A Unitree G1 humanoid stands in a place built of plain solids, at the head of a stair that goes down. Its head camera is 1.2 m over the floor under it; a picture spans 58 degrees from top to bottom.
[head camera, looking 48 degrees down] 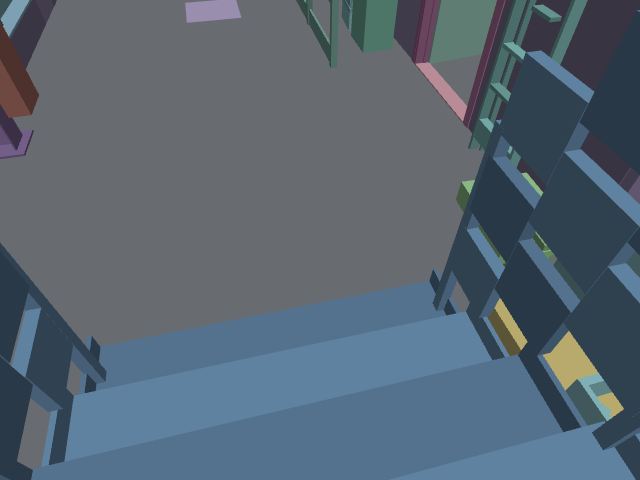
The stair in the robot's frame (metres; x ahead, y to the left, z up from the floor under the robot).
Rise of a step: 0.18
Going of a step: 0.30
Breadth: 1.60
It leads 13 degrees to the left of straight ahead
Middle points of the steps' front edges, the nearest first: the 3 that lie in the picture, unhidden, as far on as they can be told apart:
0.53 0.08 -0.18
0.82 0.14 -0.36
1.11 0.21 -0.54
